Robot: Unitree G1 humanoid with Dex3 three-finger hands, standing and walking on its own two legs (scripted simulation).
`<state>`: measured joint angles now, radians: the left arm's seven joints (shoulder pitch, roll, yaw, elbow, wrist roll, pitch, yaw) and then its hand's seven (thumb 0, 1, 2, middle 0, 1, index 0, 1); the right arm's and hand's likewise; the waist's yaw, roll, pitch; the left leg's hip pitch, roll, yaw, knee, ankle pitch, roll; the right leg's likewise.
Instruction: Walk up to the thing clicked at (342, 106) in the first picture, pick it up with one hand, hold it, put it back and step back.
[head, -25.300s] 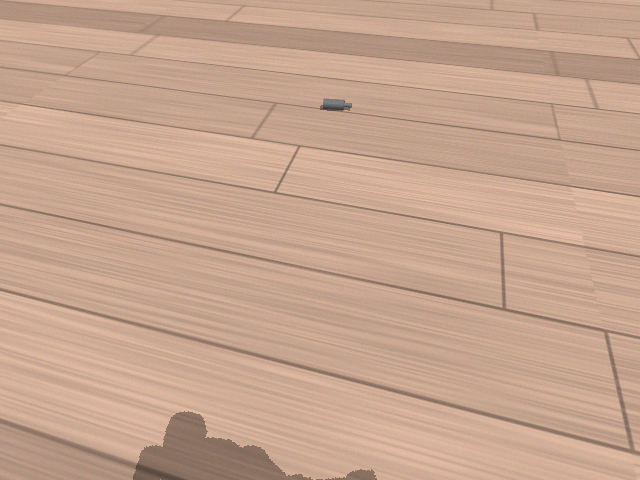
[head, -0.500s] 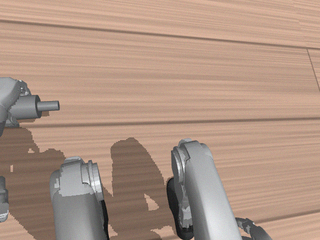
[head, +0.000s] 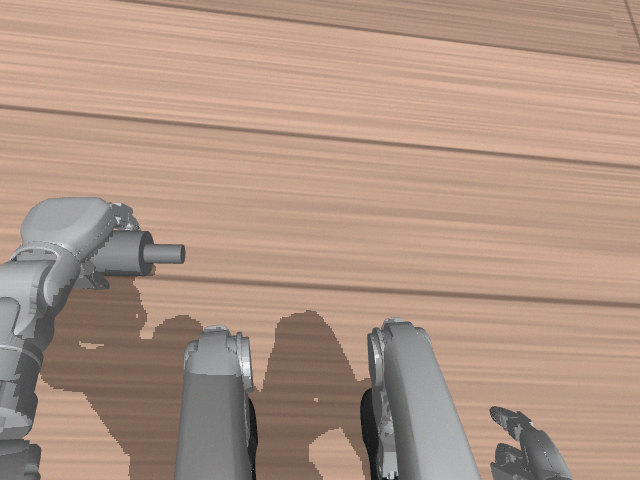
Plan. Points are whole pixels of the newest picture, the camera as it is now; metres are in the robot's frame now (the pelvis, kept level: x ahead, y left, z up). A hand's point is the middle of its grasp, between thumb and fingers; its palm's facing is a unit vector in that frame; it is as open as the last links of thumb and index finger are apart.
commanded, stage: lift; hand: left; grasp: from above
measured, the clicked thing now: (116, 253) +0.41 +0.27 -0.11
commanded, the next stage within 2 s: hold in 1.00 s
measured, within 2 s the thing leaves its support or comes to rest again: neither
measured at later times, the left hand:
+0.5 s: hand out of the picture +0.34 +0.27 +0.12, palm faces -0.46 -0.09 -0.88, open 8.7 cm
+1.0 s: hand out of the picture +0.36 +0.25 +0.21, palm faces -0.47 -0.08 -0.88, open 8.7 cm
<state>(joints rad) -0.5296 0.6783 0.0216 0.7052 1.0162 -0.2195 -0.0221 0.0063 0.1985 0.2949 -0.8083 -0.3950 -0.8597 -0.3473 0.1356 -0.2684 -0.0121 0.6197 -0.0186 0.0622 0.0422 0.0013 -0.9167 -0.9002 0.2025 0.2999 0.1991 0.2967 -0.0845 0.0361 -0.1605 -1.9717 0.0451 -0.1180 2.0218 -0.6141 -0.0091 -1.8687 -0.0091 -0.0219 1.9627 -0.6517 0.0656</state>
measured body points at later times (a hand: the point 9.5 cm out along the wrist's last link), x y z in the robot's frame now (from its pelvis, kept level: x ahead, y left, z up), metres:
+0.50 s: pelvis +0.02 +0.00 +0.18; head +0.11 +0.02 +0.63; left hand +0.36 +0.27 +0.17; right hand +0.16 -0.25 +0.07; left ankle +0.10 +0.13 -0.42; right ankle +0.10 -0.15 -0.42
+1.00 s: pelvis +0.06 +0.00 +0.27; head +0.11 +0.00 +0.72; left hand +0.38 +0.25 +0.26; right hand +0.18 -0.25 +0.15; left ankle +0.09 +0.13 -0.42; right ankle +0.10 -0.15 -0.42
